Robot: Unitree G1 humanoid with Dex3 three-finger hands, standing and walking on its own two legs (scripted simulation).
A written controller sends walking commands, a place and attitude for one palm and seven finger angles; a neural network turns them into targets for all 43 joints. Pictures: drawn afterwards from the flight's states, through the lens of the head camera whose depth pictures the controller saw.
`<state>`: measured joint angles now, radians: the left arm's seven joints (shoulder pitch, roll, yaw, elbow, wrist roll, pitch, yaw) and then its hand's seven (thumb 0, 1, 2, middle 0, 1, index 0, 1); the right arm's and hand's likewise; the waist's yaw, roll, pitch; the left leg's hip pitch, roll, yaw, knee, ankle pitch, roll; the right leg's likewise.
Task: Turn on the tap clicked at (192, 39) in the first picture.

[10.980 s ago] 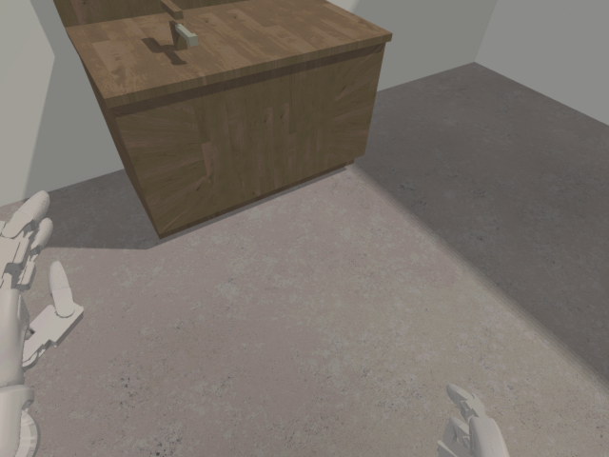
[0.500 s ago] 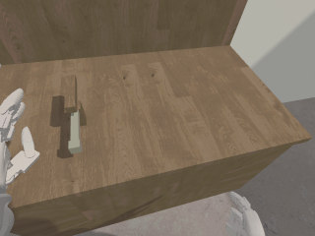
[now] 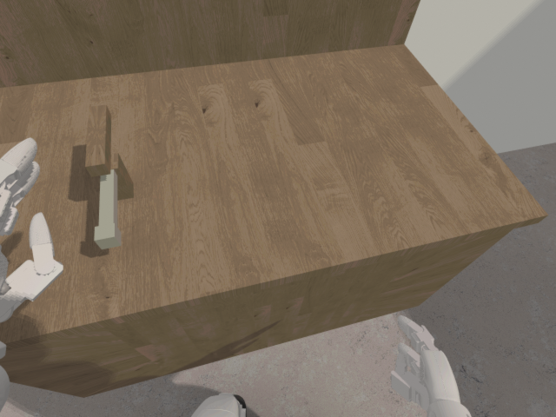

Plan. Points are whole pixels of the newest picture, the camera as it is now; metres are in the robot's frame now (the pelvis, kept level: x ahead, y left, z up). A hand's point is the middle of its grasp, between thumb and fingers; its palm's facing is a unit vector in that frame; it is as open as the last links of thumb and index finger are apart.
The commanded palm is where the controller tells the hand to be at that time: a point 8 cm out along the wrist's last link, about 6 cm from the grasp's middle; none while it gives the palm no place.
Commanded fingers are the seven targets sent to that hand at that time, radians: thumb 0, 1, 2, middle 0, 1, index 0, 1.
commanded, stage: shuffle to correct the standing spot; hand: left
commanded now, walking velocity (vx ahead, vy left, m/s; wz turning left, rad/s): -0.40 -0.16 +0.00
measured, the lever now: (108, 236) +0.33 +0.30 +0.01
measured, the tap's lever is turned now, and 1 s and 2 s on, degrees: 0 0 0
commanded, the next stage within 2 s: none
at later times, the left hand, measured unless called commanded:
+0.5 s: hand (69, 340) +0.16 +0.20 +0.17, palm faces +0.27 -0.86 -0.43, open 7.4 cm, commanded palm +0.11 +0.25 +0.18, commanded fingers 0.00 0.90 0.90 -0.20 -0.30 -0.20 -0.30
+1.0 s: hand (43, 398) +0.12 +0.20 +0.17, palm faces +0.36 -0.79 -0.50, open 7.4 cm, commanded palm +0.05 +0.23 +0.18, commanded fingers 0.00 0.90 0.90 -0.20 -0.30 -0.20 -0.30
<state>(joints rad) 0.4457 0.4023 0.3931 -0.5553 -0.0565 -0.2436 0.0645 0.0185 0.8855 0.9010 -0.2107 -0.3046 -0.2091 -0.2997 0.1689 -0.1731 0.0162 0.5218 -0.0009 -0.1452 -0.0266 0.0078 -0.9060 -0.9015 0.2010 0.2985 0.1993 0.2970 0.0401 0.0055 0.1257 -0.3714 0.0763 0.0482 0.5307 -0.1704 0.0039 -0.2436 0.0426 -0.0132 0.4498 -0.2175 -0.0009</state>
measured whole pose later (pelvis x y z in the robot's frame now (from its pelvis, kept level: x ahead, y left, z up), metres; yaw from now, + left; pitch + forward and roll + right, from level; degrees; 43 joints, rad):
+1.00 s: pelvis -0.12 -0.05 -0.03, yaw -1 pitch -3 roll -6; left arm 0.39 0.45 0.48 -0.52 -0.05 -0.20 0.06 0.01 0.88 0.90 -0.21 -0.31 -0.21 -0.30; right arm 0.23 -0.18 -0.02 0.57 0.02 -0.07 0.01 0.01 -0.91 -0.90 0.20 0.30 0.20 0.30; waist 0.00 0.09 0.13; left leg -0.41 0.14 -0.03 0.88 -0.43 0.00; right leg -0.28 0.07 -0.11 0.68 -0.39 -0.02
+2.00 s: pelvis -0.14 -0.10 +0.00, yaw +1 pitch +0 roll +0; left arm 0.51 0.41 0.44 -0.48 -0.05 -0.21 0.13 0.02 0.88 0.90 -0.21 -0.30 -0.21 -0.30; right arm 0.26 -0.17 0.00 0.60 0.01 -0.13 -0.01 0.01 -0.91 -0.90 0.20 0.30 0.20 0.30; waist -0.02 0.02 0.00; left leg -0.19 0.03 0.04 0.51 -0.32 0.00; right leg -0.51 -0.01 -0.02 0.91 -0.31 -0.03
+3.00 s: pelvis -0.01 -0.12 +0.00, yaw -3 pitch -1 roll -1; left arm 0.45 0.39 0.38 -0.51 -0.07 -0.16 0.16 0.02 0.88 0.90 -0.21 -0.30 -0.21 -0.30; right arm 0.16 -0.20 0.02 0.57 0.01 -0.09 -0.05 0.01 -0.91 -0.90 0.20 0.30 0.20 0.30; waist 0.03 0.01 0.05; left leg -0.27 0.06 0.04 0.48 -0.20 -0.02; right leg -0.20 0.03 -0.04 0.45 -0.23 -0.02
